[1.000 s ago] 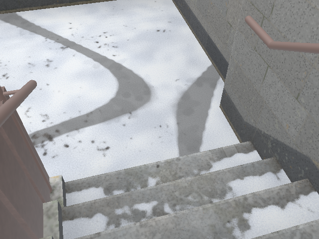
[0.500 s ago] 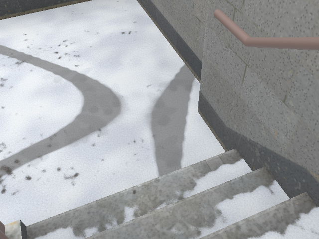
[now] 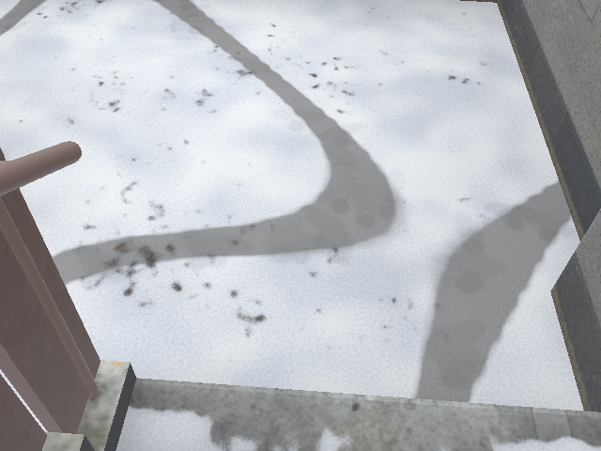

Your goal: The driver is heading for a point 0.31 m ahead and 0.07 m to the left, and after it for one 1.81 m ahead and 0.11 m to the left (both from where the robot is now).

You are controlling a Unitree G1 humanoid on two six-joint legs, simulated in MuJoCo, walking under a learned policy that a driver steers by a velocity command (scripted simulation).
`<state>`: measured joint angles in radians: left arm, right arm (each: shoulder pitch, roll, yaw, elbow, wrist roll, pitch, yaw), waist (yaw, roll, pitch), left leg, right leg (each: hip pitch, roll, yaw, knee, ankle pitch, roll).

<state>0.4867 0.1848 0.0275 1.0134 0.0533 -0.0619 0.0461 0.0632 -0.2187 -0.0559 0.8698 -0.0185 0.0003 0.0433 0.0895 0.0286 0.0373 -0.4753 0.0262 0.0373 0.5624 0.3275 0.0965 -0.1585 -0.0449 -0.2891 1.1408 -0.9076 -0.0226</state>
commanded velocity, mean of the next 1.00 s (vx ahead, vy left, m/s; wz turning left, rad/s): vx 0.50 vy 0.00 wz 0.11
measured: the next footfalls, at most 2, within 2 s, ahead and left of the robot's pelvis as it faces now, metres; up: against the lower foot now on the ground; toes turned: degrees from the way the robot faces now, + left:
left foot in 0.04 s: +0.17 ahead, +0.07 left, -0.17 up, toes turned +6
right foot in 0.64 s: +0.47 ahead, -0.08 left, -0.34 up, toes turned +16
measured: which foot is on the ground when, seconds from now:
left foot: up 0.00-0.02, down 0.04-0.64, up 0.66-1.00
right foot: down 0.00-0.06, up 0.08-0.62, down 0.64-1.00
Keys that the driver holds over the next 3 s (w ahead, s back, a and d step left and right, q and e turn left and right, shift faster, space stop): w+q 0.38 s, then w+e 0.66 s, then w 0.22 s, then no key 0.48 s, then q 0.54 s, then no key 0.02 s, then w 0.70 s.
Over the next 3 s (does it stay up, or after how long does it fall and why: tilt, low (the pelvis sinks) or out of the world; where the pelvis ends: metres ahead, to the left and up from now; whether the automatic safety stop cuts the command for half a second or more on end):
stays up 1.19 0.04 -0.57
